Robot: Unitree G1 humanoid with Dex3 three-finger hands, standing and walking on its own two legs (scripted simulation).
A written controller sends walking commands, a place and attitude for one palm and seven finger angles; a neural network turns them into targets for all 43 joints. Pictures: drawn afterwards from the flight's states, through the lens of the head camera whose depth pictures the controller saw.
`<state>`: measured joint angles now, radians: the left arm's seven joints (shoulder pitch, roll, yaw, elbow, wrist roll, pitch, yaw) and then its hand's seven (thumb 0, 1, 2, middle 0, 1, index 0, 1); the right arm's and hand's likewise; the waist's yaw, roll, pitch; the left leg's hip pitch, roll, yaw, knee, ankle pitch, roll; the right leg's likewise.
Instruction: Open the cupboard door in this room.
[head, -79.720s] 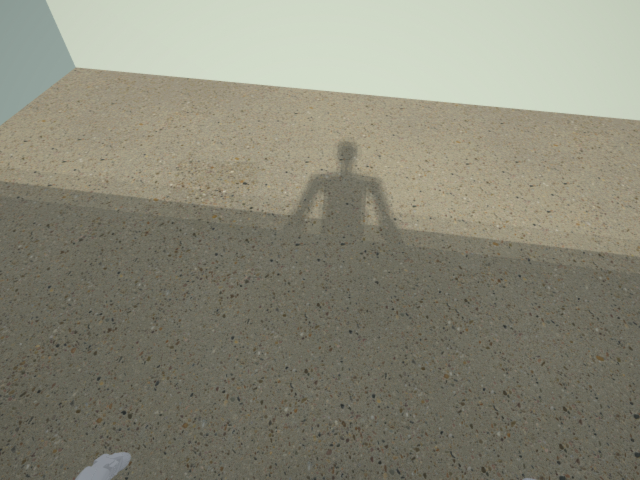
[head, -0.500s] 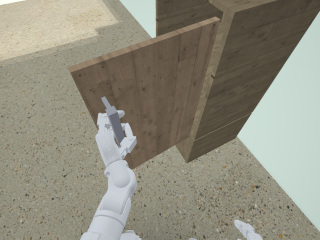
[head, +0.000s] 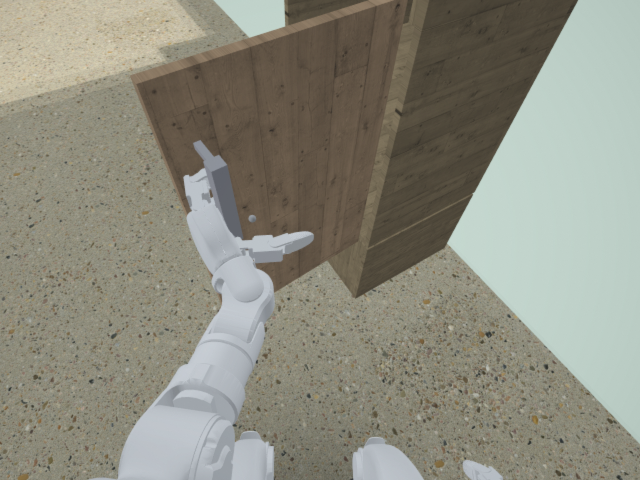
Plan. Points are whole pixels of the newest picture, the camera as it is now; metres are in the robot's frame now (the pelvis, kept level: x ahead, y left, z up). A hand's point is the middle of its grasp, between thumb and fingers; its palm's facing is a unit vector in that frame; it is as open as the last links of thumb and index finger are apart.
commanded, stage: open thumb and fingers to let go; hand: left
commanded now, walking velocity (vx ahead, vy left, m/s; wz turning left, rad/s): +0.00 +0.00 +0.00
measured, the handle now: (218, 195) +0.48 +0.13 +0.06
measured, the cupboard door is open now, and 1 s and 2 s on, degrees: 94 95 95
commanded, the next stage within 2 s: slide the hand sideways off the handle in 0.16 s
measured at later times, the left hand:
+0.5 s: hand (233, 230) +0.42 +0.11 +0.05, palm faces +0.09 -0.99 -0.08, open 16.2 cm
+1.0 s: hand (234, 262) +0.37 +0.10 +0.05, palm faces +0.06 -1.00 -0.01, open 16.4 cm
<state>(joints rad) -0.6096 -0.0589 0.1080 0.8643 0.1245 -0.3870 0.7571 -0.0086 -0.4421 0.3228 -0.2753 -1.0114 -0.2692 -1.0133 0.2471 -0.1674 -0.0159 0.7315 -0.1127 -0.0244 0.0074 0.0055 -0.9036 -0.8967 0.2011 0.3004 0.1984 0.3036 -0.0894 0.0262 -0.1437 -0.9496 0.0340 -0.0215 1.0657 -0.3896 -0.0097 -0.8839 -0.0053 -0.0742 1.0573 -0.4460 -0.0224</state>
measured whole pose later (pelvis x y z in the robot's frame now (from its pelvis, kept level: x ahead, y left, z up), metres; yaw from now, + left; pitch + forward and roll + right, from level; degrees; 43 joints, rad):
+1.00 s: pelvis +0.04 +0.00 +0.01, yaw -1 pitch +14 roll -1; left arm -0.13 0.06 -0.03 0.43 -0.05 -0.44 0.12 -0.02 -0.50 0.30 -0.15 -0.31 -0.13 -0.29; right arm 0.23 -0.20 0.00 0.55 -0.02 0.02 0.03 0.01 -0.90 -0.90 0.20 0.30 0.20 0.30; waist 0.00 0.02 -0.12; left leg -0.83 0.03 0.01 1.03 -0.46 0.00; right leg -0.77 -0.01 -0.04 1.03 -0.50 -0.01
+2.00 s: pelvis +0.05 +0.00 +0.03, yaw +0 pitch +8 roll -1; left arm 0.27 0.22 0.15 -0.03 -0.26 -0.23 -0.14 -0.02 -0.50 0.30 -0.15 -0.30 -0.15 -0.30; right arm 0.25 -0.24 0.03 0.52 0.04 -0.12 -0.07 0.01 -0.90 -0.90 0.20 0.30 0.20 0.30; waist 0.02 0.05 -0.11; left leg -0.63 0.03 -0.02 0.91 -0.41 -0.01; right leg -0.56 0.00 -0.07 0.88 -0.46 -0.02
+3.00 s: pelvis +0.07 +0.00 +0.09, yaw -1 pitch -4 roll -1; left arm 0.47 0.31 0.32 -0.35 -0.04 -0.09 0.11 0.01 0.85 0.88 -0.21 -0.30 -0.20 -0.30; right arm 0.19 -0.23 0.01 0.64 -0.01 -0.11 -0.09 0.01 -0.90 -0.90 0.20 0.30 0.20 0.30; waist 0.07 0.07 0.02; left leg -0.11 0.03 0.03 0.41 -0.23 0.00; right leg -0.04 0.01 -0.03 0.36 -0.24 -0.01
